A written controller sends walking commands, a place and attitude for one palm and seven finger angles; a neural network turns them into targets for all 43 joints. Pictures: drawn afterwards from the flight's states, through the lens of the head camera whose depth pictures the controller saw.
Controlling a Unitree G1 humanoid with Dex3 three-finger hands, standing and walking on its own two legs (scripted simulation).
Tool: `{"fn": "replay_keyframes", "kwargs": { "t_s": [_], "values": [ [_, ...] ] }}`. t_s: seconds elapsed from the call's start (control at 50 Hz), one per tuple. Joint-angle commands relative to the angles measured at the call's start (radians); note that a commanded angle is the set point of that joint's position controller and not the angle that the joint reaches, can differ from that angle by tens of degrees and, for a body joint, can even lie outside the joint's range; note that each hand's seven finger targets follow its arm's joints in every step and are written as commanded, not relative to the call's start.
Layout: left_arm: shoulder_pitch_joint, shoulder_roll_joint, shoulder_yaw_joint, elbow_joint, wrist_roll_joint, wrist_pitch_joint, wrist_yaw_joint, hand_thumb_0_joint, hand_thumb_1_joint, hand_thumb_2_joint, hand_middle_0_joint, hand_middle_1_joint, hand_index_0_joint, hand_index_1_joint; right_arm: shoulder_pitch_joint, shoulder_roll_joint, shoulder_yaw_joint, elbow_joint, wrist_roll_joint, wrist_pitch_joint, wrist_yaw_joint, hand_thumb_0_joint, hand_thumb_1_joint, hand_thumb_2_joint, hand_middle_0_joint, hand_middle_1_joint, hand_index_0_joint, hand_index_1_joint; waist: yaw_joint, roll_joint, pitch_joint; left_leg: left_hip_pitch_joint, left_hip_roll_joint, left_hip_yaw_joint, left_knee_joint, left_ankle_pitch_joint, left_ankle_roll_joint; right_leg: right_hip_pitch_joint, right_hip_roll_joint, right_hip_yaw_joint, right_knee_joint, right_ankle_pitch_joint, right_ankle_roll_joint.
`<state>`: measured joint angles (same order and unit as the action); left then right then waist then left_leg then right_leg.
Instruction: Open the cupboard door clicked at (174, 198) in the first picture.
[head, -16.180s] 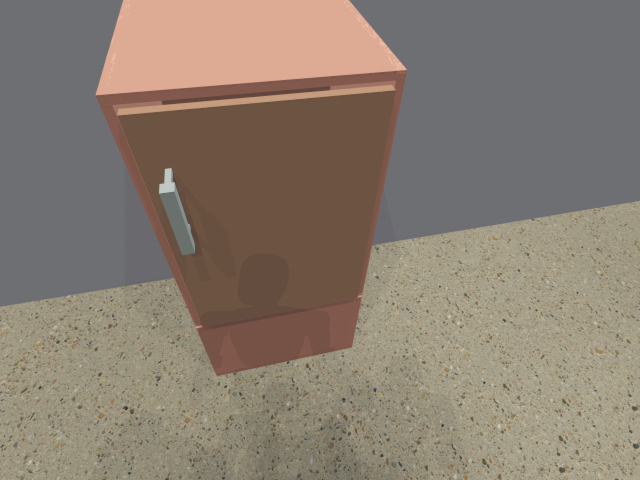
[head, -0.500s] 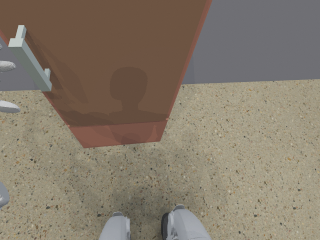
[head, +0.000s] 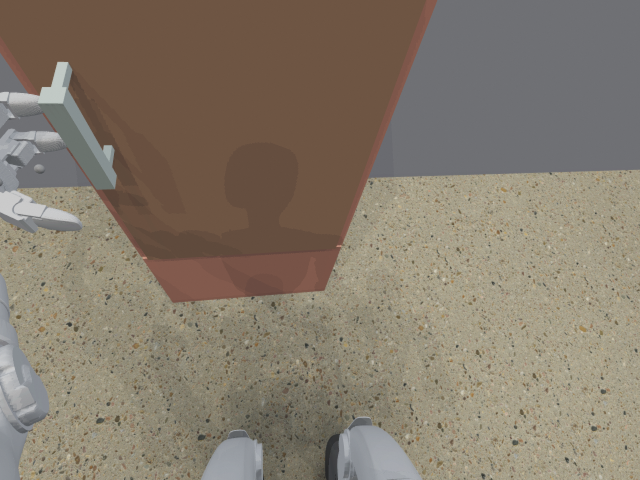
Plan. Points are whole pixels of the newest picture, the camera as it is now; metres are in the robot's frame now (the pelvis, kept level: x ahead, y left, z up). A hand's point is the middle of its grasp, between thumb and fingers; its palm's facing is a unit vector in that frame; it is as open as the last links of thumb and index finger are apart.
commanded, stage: slide the fingers in behind the handle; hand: left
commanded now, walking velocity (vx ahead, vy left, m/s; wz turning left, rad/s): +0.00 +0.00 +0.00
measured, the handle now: (86, 131) +0.50 +0.27 +0.07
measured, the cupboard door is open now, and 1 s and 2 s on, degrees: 0 0 3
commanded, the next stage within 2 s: close the thumb around the handle in 0.86 s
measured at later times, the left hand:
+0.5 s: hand (79, 170) +0.44 +0.26 +0.08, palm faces +0.07 -1.00 -0.01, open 14.0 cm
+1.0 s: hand (86, 165) +0.45 +0.26 +0.07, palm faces +0.08 -1.00 -0.02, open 14.0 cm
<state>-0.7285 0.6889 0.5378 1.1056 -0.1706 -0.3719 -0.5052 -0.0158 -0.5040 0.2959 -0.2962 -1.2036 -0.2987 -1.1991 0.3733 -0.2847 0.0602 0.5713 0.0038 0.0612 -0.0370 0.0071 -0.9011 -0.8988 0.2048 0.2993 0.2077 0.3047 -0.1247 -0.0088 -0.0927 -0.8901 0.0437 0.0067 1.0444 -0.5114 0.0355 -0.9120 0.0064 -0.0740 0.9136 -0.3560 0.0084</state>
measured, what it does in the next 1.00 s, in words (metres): stands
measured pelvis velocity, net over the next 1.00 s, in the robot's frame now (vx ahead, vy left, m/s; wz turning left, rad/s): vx -0.01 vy -0.01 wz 0.01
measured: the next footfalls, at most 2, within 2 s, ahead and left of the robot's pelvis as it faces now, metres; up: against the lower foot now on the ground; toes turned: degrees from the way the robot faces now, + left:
none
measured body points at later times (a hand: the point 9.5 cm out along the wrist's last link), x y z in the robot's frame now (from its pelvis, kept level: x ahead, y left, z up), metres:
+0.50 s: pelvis +0.00 +0.00 +0.01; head +0.11 +0.03 +0.44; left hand +0.43 +0.31 +0.08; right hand +0.05 -0.27 -0.10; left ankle -0.01 +0.09 -0.67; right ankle +0.04 -0.13 -0.67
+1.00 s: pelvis -0.01 -0.01 +0.00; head +0.12 +0.02 +0.43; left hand +0.44 +0.31 +0.07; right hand +0.03 -0.29 -0.10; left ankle -0.01 +0.09 -0.67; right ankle +0.04 -0.13 -0.67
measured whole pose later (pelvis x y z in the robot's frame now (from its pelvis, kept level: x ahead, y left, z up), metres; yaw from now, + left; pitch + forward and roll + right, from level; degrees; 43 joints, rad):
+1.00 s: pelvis -0.01 -0.01 +0.00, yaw +1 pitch +19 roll -3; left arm -0.76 0.61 0.48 1.11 -0.16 -0.39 -0.40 -0.02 -0.50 0.30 -0.30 -1.20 -0.30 -1.20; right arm 0.37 -0.29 0.05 0.60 0.01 0.04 -0.04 0.01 -0.90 -0.90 0.20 0.30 0.21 0.30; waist -0.13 -0.01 -0.09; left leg -0.88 0.04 0.01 1.03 -0.50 0.02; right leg -0.91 0.00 -0.07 0.93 -0.36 -0.01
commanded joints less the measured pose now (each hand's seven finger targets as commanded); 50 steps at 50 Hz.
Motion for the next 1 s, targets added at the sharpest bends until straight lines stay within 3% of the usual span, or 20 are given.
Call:
{"fn": "replay_keyframes", "kwargs": {
  "t_s": [0.0, 0.08, 0.12, 0.18, 0.24, 0.34, 0.4, 0.44, 0.5, 0.52, 0.54, 0.58, 0.62, 0.64, 0.72, 0.74, 0.8, 0.86, 0.94, 0.98],
  "values": [
    [-0.353, 0.279, 0.036, -0.241, -0.049, -0.077, 0.014, 0.000, -0.500, 0.300, -0.300, -1.200, -0.300, -1.200, 0.147, -0.196, -0.085, -0.046, 0.000, -0.016, -0.017, 0.000, -0.900, -0.900, 0.200, 0.300, 0.200, 0.300, 0.001, 0.182, -0.473, 0.341, -0.006, -0.071, -0.139, 0.556, -0.037, 0.215, 0.046, 0.016, -0.043, 0.251, -0.035],
    [-0.349, 0.234, -0.001, -0.249, -0.030, -0.056, 0.044, 0.000, -0.500, 0.300, -0.300, -1.200, -0.300, -1.200, 0.135, -0.186, -0.083, -0.048, 0.002, -0.013, -0.012, 0.000, -0.900, -0.900, 0.200, 0.300, 0.200, 0.300, 0.006, 0.222, -0.431, 0.338, -0.009, -0.067, -0.160, 0.523, -0.040, 0.202, 0.041, 0.013, -0.057, 0.221, -0.032],
    [-0.332, 0.271, 0.028, -0.273, -0.021, -0.054, 0.062, 0.000, -0.500, 0.300, -0.300, -1.200, -0.300, -1.200, 0.139, -0.186, -0.084, -0.052, 0.001, -0.010, -0.011, 0.000, -0.900, -0.900, 0.200, 0.300, 0.200, 0.300, 0.019, 0.235, -0.460, 0.355, -0.006, -0.067, -0.157, 0.578, -0.045, 0.221, 0.042, 0.015, -0.051, 0.253, -0.034],
    [-0.304, 0.225, 0.011, -0.299, -0.025, -0.058, 0.085, 0.000, -0.500, 0.300, -0.300, -1.200, -0.300, -1.200, 0.132, -0.176, -0.086, -0.061, 0.003, -0.010, -0.006, 0.000, -0.900, -0.900, 0.200, 0.300, 0.200, 0.300, 0.014, 0.189, -0.457, 0.333, -0.008, -0.055, -0.157, 0.566, -0.037, 0.254, 0.042, 0.018, -0.057, 0.276, -0.028],
    [-0.281, 0.242, 0.038, -0.284, -0.032, -0.065, 0.096, 0.000, -0.500, 0.300, -0.300, -1.200, -0.300, -1.200, 0.131, -0.179, -0.086, -0.063, 0.004, -0.011, -0.006, 0.000, -0.900, -0.900, 0.200, 0.300, 0.200, 0.300, 0.021, 0.159, -0.441, 0.294, -0.011, -0.050, -0.163, 0.542, -0.031, 0.292, 0.042, 0.024, -0.056, 0.295, -0.030],
    [-0.276, 0.124, -0.058, -0.332, -0.029, -0.066, 0.101, 0.000, -0.500, 0.300, -0.300, -1.200, -0.300, -1.200, 0.122, -0.168, -0.089, -0.061, 0.005, -0.014, 0.000, 0.000, -0.900, -0.900, 0.200, 0.300, 0.200, 0.300, 0.010, 0.212, -0.430, 0.369, -0.005, -0.055, -0.171, 0.588, -0.044, 0.241, 0.042, 0.016, -0.065, 0.275, -0.031],
    [-0.289, 0.109, -0.057, -0.315, -0.042, -0.064, 0.113, 0.000, -0.500, 0.300, -0.300, -1.200, -0.300, -1.200, 0.121, -0.170, -0.092, -0.057, 0.007, -0.016, -0.004, 0.000, -0.900, -0.900, 0.200, 0.300, 0.200, 0.300, 0.003, 0.142, -0.392, 0.323, -0.009, -0.056, -0.178, 0.515, -0.032, 0.261, 0.042, 0.017, -0.073, 0.260, -0.033],
    [-0.287, 0.083, -0.073, -0.307, -0.040, -0.063, 0.122, 0.000, -0.500, 0.300, -0.300, -1.200, -0.300, -1.200, 0.116, -0.167, -0.090, -0.054, 0.007, -0.018, -0.003, 0.000, -0.900, -0.900, 0.200, 0.300, 0.200, 0.300, 0.006, 0.149, -0.405, 0.324, -0.012, -0.054, -0.184, 0.495, -0.034, 0.263, 0.038, 0.017, -0.073, 0.250, -0.032],
    [-0.309, 0.134, -0.032, -0.298, -0.031, -0.078, 0.149, 0.000, -0.500, 0.300, -0.300, -1.200, -0.300, -1.200, 0.114, -0.169, -0.088, -0.052, 0.005, -0.022, -0.008, 0.000, -0.900, -0.900, 0.200, 0.300, 0.200, 0.300, 0.013, 0.122, -0.385, 0.274, -0.020, -0.047, -0.184, 0.437, -0.026, 0.288, 0.035, 0.026, -0.069, 0.244, -0.033],
    [-0.314, 0.149, -0.027, -0.290, -0.017, -0.082, 0.153, 0.000, -0.500, 0.300, -0.300, -1.200, -0.300, -1.200, 0.108, -0.166, -0.086, -0.051, 0.004, -0.023, -0.007, 0.000, -0.900, -0.900, 0.200, 0.300, 0.200, 0.300, 0.018, 0.157, -0.391, 0.264, -0.022, -0.042, -0.186, 0.414, -0.027, 0.290, 0.030, 0.031, -0.066, 0.234, -0.032],
    [-0.328, 0.167, -0.016, -0.269, -0.009, -0.087, 0.160, 0.000, -0.500, 0.300, -0.300, -1.200, -0.300, -1.200, 0.109, -0.166, -0.084, -0.048, 0.005, -0.022, -0.009, 0.000, -0.900, -0.900, 0.200, 0.300, 0.200, 0.300, 0.010, 0.116, -0.373, 0.234, -0.023, -0.038, -0.183, 0.384, -0.020, 0.299, 0.029, 0.035, -0.069, 0.230, -0.030],
    [-0.354, 0.210, 0.001, -0.258, 0.010, -0.097, 0.166, 0.000, -0.500, 0.300, -0.300, -1.200, -0.300, -1.200, 0.104, -0.166, -0.079, -0.051, 0.005, -0.024, -0.014, 0.000, -0.900, -0.900, 0.200, 0.300, 0.200, 0.300, 0.012, 0.120, -0.369, 0.193, -0.028, -0.035, -0.185, 0.330, -0.015, 0.322, 0.026, 0.047, -0.069, 0.206, -0.030],
    [-0.391, 0.196, -0.021, -0.271, 0.012, -0.113, 0.158, 0.000, -0.500, 0.300, -0.300, -1.200, -0.300, -1.200, 0.100, -0.163, -0.078, -0.051, 0.004, -0.030, -0.016, 0.000, -0.900, -0.900, 0.200, 0.300, 0.200, 0.300, 0.007, 0.164, -0.396, 0.218, -0.029, -0.034, -0.178, 0.344, -0.016, 0.317, 0.026, 0.051, -0.064, 0.217, -0.031],
    [-0.389, 0.221, 0.000, -0.266, 0.013, -0.119, 0.155, 0.000, -0.500, 0.300, -0.300, -1.200, -0.300, -1.200, 0.104, -0.168, -0.078, -0.048, 0.003, -0.032, -0.017, 0.000, -0.900, -0.900, 0.200, 0.300, 0.200, 0.300, 0.012, 0.162, -0.413, 0.228, -0.027, -0.038, -0.176, 0.351, -0.018, 0.316, 0.027, 0.050, -0.061, 0.217, -0.033],
    [-0.368, 0.190, -0.023, -0.217, -0.010, -0.112, 0.114, 0.000, -0.500, 0.300, -0.300, -1.200, -0.300, -1.200, 0.105, -0.172, -0.078, -0.045, 0.007, -0.036, -0.022, 0.000, -0.900, -0.900, 0.200, 0.300, 0.200, 0.300, 0.003, 0.136, -0.426, 0.218, -0.027, -0.035, -0.168, 0.345, -0.015, 0.323, 0.028, 0.054, -0.064, 0.224, -0.031],
    [-0.389, 0.164, -0.051, -0.204, -0.014, -0.101, 0.103, 0.000, -0.500, 0.300, -0.300, -1.200, -0.300, -1.200, 0.103, -0.172, -0.075, -0.039, 0.008, -0.037, -0.023, 0.000, -0.900, -0.900, 0.200, 0.300, 0.200, 0.300, -0.011, 0.149, -0.408, 0.214, -0.026, -0.034, -0.168, 0.333, -0.014, 0.304, 0.027, 0.052, -0.067, 0.216, -0.030],
    [-0.400, 0.177, -0.048, -0.174, -0.021, -0.078, 0.086, 0.000, -0.500, 0.300, -0.300, -1.200, -0.300, -1.200, 0.115, -0.179, -0.075, -0.035, 0.008, -0.039, -0.027, 0.000, -0.900, -0.900, 0.200, 0.300, 0.200, 0.300, -0.014, 0.124, -0.386, 0.195, -0.027, -0.041, -0.168, 0.320, -0.010, 0.295, 0.028, 0.050, -0.070, 0.203, -0.031],
    [-0.395, 0.199, -0.031, -0.197, -0.016, -0.072, 0.091, 0.000, -0.500, 0.300, -0.300, -1.200, -0.300, -1.200, 0.123, -0.179, -0.078, -0.037, 0.007, -0.038, -0.026, 0.000, -0.900, -0.900, 0.200, 0.300, 0.200, 0.300, -0.004, 0.134, -0.431, 0.204, -0.027, -0.035, -0.163, 0.345, -0.010, 0.305, 0.025, 0.053, -0.065, 0.225, -0.027],
    [-0.436, 0.193, -0.042, -0.206, -0.011, -0.086, 0.106, 0.000, -0.500, 0.300, -0.300, -1.200, -0.300, -1.200, 0.126, -0.177, -0.078, -0.030, 0.005, -0.040, -0.023, 0.000, -0.900, -0.900, 0.200, 0.300, 0.200, 0.300, -0.013, 0.149, -0.414, 0.210, -0.025, -0.043, -0.159, 0.339, -0.013, 0.272, 0.027, 0.049, -0.059, 0.205, -0.027],
    [-0.400, 0.217, -0.012, -0.232, -0.008, -0.095, 0.117, 0.000, -0.388, 0.348, -0.308, -1.212, -0.308, -1.212, 0.132, -0.179, -0.082, -0.037, 0.002, -0.039, -0.020, 0.000, -0.900, -0.900, 0.200, 0.300, 0.200, 0.300, 0.007, 0.177, -0.456, 0.241, -0.025, -0.043, -0.161, 0.374, -0.017, 0.283, 0.028, 0.047, -0.055, 0.219, -0.030]
  ]
}}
